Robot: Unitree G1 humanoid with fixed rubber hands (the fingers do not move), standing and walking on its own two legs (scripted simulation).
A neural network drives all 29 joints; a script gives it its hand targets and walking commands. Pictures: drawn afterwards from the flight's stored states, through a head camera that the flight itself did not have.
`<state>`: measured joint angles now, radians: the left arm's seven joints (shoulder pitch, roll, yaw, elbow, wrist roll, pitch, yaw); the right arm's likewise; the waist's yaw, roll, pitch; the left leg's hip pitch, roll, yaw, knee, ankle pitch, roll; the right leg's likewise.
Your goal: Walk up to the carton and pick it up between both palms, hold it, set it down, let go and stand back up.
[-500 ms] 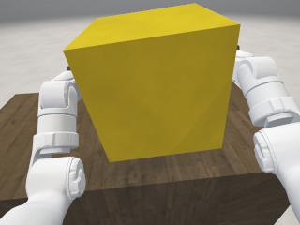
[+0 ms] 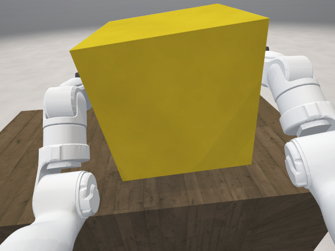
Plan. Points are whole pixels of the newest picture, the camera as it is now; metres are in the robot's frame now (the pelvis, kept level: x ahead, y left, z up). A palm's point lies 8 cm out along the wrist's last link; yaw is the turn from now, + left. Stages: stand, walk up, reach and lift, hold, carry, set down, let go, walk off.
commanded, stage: hold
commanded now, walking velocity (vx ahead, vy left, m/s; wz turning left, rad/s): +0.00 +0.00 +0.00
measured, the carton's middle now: (173, 86) +0.39 +0.00 +0.28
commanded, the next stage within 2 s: none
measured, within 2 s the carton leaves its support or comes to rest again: neither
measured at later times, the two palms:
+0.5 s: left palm (84, 89) +0.36 +0.19 +0.30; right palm (256, 64) +0.37 -0.18 +0.33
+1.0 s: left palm (88, 87) +0.36 +0.18 +0.30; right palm (260, 67) +0.37 -0.19 +0.33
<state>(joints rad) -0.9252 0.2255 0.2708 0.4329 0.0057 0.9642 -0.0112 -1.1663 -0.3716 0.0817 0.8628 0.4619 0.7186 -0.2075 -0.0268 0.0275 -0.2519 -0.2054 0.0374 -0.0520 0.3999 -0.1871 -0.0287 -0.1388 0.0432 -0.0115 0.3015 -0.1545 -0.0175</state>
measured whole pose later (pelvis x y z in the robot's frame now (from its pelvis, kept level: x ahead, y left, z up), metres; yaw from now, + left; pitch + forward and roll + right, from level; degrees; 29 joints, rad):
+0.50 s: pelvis +0.00 +0.00 +0.00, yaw +1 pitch +1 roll -2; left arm -0.94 0.25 0.24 0.47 -0.01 0.94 -0.01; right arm -1.17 -0.37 0.08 0.88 0.47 0.71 -0.21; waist -0.03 0.02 -0.26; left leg -0.24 0.03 -0.07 0.40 -0.18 -0.03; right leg -0.16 0.04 -0.01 0.30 -0.15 -0.02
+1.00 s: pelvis +0.00 +0.00 +0.00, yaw +0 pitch +0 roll -2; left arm -0.94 0.25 0.22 0.50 -0.02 0.91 0.00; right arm -1.16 -0.38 0.10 0.89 0.49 0.70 -0.21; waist -0.03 0.03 -0.25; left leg -0.22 0.03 -0.07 0.40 -0.18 -0.03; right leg -0.14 0.05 0.00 0.29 -0.14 -0.02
